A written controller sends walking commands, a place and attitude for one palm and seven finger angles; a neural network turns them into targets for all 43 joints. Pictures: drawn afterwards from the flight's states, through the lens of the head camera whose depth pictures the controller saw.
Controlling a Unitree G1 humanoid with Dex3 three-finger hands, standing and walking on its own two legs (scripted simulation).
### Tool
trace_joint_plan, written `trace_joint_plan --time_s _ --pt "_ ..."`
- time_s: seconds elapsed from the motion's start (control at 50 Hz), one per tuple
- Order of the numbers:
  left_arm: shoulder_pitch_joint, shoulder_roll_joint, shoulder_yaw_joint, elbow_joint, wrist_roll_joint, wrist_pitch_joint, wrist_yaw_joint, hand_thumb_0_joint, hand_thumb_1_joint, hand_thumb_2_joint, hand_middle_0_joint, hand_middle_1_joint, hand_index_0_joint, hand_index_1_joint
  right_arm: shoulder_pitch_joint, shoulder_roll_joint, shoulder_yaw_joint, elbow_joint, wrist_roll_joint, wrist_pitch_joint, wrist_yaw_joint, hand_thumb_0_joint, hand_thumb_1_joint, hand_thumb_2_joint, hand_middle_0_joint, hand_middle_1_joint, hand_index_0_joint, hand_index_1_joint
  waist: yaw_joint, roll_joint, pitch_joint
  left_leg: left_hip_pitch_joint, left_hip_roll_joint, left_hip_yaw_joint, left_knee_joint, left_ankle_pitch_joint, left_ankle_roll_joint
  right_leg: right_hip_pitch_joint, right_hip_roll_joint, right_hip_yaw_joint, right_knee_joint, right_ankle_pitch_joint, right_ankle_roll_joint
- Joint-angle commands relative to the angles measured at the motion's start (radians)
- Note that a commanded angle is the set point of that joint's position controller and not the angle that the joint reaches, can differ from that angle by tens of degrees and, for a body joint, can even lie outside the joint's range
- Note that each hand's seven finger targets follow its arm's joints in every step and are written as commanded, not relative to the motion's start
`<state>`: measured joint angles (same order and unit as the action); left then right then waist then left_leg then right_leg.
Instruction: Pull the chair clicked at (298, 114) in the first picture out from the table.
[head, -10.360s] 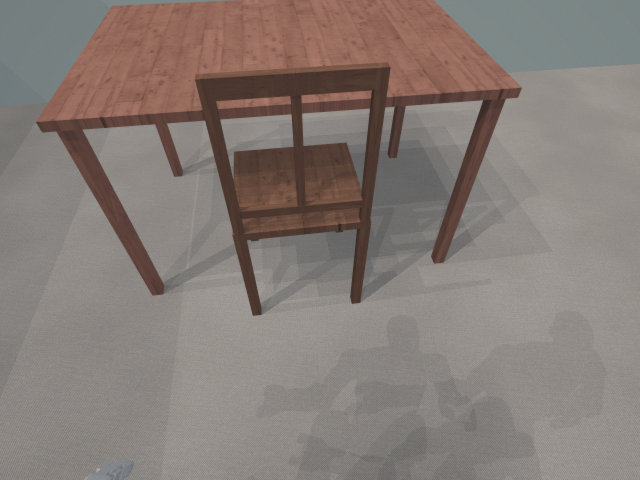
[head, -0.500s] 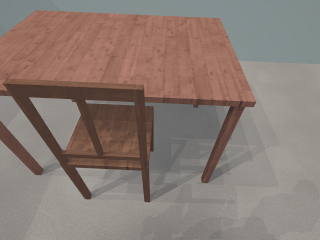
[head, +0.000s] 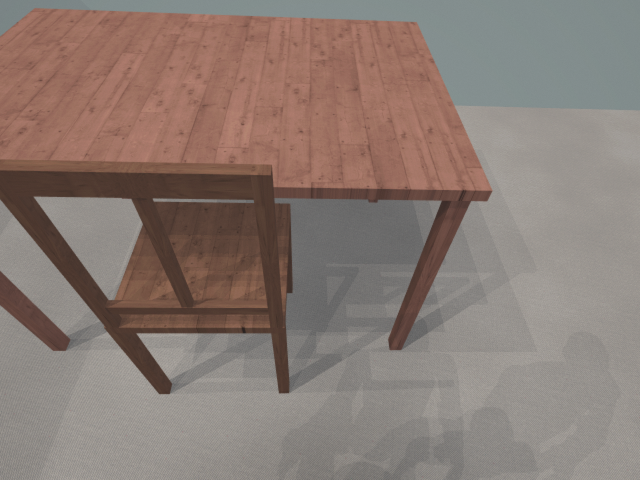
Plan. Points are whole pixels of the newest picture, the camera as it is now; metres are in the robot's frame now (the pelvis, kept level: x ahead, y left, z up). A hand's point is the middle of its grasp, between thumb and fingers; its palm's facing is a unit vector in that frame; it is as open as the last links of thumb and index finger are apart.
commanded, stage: look again from close up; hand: left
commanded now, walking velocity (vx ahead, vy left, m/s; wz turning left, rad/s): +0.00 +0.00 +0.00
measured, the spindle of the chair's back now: (167, 258) +0.47 +0.30 -0.09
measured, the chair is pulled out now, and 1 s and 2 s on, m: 0.00 0.00 0.00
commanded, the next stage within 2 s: none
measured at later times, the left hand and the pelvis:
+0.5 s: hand out of the picture -0.01 +0.12 -0.17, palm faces +0.02 -0.98 -0.18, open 7.4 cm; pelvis +0.00 -0.04 +0.00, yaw +0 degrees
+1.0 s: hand out of the picture +0.00 +0.11 -0.17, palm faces +0.03 -0.98 -0.19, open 7.4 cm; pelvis +0.01 -0.06 +0.00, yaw +0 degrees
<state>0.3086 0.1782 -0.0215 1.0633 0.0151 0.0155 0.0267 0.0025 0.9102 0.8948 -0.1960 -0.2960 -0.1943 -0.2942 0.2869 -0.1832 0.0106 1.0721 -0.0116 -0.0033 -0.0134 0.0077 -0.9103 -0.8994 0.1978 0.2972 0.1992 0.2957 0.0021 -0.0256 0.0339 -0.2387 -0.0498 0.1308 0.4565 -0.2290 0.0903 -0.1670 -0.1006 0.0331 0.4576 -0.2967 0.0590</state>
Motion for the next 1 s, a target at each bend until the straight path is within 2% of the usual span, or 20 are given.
trace_joint_plan --time_s 0.0,0.1,0.26,0.34,0.48,0.6,0.72,0.78,0.82,0.98 --pt "0.074 0.096 0.02 -0.02 0.0 -0.02 0.012 0.0 0.9 0.9 -0.2 -0.3 -0.2 -0.3 0.016 -0.12 -0.024 -0.035 0.003 -0.028 -0.01 0.0 -0.9 -0.9 0.2 0.3 0.2 0.3 0.005 0.041 0.004 0.035 0.164 -0.187 -0.146 0.028 -0.035 -0.053 0.0 -0.007 -0.047 0.078 -0.067" --pt "0.084 0.085 0.017 -0.003 -0.001 -0.022 0.014 0.0 0.9 0.9 -0.2 -0.3 -0.2 -0.3 0.022 -0.109 -0.025 -0.018 0.005 -0.027 -0.011 0.0 -0.9 -0.9 0.2 0.3 0.2 0.3 0.002 0.032 0.017 0.037 0.159 -0.176 -0.136 0.021 -0.037 -0.064 0.001 -0.001 -0.056 0.083 -0.066" --pt "0.087 0.075 0.017 0.006 0.001 -0.03 0.018 0.0 0.9 0.9 -0.2 -0.3 -0.2 -0.3 0.022 -0.091 -0.025 -0.003 0.006 -0.027 -0.012 0.0 -0.9 -0.9 0.2 0.3 0.2 0.3 0.0 -0.001 0.022 0.059 0.156 -0.151 -0.098 0.096 -0.041 -0.08 -0.001 0.019 -0.068 0.127 -0.067" --pt "0.086 0.075 0.017 0.006 0.002 -0.033 0.017 0.0 0.9 0.9 -0.2 -0.3 -0.2 -0.3 0.014 -0.088 -0.025 0.001 0.006 -0.023 -0.01 0.0 -0.9 -0.9 0.2 0.3 0.2 0.3 -0.001 -0.013 0.036 0.055 0.154 -0.145 -0.093 0.08 -0.046 -0.093 -0.001 0.028 -0.079 0.118 -0.07" --pt "0.082 0.083 0.02 0.004 -0.001 -0.037 0.015 0.0 0.9 0.9 -0.2 -0.3 -0.2 -0.3 0.006 -0.086 -0.024 0.004 0.005 -0.024 -0.011 0.0 -0.9 -0.9 0.2 0.3 0.2 0.3 0.0 0.001 0.013 0.07 0.154 -0.136 -0.076 0.114 -0.053 -0.082 0.0 0.037 -0.084 0.151 -0.074" --pt "0.078 0.084 0.022 0.004 -0.002 -0.038 0.013 0.0 0.9 0.9 -0.2 -0.3 -0.2 -0.3 0.005 -0.086 -0.022 0.01 0.005 -0.024 -0.013 0.0 -0.9 -0.9 0.2 0.3 0.2 0.3 0.003 0.022 0.02 0.067 0.156 -0.138 -0.08 0.122 -0.057 -0.079 0.003 0.038 -0.089 0.155 -0.077" --pt "0.077 0.083 0.024 0.004 -0.001 -0.04 0.014 0.0 0.9 0.9 -0.2 -0.3 -0.2 -0.3 0.01 -0.085 -0.023 0.014 0.006 -0.024 -0.015 0.0 -0.9 -0.9 0.2 0.3 0.2 0.3 0.002 -0.001 0.011 0.078 0.161 -0.135 -0.074 0.141 -0.058 -0.067 0.005 0.039 -0.091 0.186 -0.079" --pt "0.074 0.087 0.026 0.005 -0.002 -0.041 0.013 0.0 0.9 0.9 -0.2 -0.3 -0.2 -0.3 0.006 -0.087 -0.022 0.017 0.005 -0.024 -0.015 0.0 -0.9 -0.9 0.2 0.3 0.2 0.3 0.004 0.011 0.026 0.07 0.16 -0.134 -0.081 0.129 -0.06 -0.074 0.002 0.038 -0.098 0.171 -0.081" --pt "0.077 0.086 0.027 0.004 -0.001 -0.041 0.013 0.0 0.9 0.9 -0.2 -0.3 -0.2 -0.3 0.01 -0.085 -0.022 0.018 0.005 -0.024 -0.016 0.0 -0.9 -0.9 0.2 0.3 0.2 0.3 0.004 -0.003 0.024 0.077 0.163 -0.132 -0.077 0.144 -0.06 -0.069 0.004 0.037 -0.097 0.192 -0.081" --pt "0.076 0.093 0.029 0.006 -0.003 -0.043 0.011 0.0 0.9 0.9 -0.2 -0.3 -0.2 -0.3 0.013 -0.089 -0.022 0.023 0.004 -0.025 -0.017 0.0 -0.9 -0.9 0.2 0.3 0.2 0.3 0.004 0.009 0.01 0.086 0.163 -0.13 -0.077 0.157 -0.064 -0.057 0.002 0.038 -0.099 0.214 -0.084"
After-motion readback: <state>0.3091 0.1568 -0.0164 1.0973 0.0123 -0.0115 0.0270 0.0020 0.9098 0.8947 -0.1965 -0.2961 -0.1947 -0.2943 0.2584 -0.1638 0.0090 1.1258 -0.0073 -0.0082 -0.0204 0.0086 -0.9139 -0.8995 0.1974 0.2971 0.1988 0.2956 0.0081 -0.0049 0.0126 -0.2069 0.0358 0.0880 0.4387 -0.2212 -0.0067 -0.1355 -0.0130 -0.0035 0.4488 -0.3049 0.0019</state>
